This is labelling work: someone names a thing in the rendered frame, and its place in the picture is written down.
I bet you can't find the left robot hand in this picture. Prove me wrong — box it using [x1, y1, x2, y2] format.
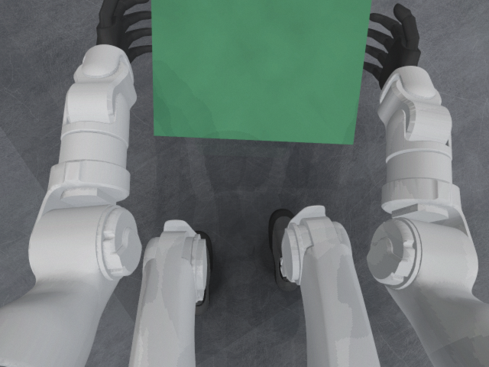
[96, 0, 152, 63]

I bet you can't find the right robot hand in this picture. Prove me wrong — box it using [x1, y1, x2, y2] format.
[363, 3, 421, 90]

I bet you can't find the carton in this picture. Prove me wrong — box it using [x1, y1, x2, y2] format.
[151, 0, 372, 145]

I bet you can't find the left robot forearm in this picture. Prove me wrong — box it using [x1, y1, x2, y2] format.
[28, 44, 137, 273]

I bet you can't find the robot right foot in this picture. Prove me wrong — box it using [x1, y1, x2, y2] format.
[268, 209, 298, 291]

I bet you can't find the robot left upper arm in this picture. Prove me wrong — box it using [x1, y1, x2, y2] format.
[0, 204, 142, 367]

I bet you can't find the robot left shin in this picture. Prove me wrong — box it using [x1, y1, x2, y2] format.
[143, 220, 204, 301]

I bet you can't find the robot right upper arm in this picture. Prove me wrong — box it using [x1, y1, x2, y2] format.
[367, 217, 489, 367]

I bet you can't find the right robot forearm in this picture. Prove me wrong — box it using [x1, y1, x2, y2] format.
[377, 66, 478, 280]

